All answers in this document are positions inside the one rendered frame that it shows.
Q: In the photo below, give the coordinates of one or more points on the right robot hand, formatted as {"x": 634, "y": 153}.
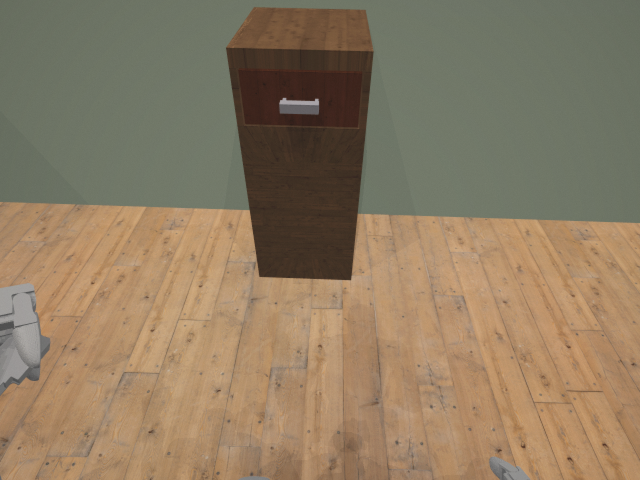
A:
{"x": 505, "y": 471}

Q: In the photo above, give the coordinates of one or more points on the left robot hand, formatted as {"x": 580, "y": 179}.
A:
{"x": 21, "y": 344}

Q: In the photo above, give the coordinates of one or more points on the handle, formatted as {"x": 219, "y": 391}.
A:
{"x": 299, "y": 107}

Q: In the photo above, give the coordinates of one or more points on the drawer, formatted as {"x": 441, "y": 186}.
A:
{"x": 338, "y": 93}

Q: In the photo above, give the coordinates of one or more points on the cabinet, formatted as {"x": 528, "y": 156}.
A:
{"x": 303, "y": 182}

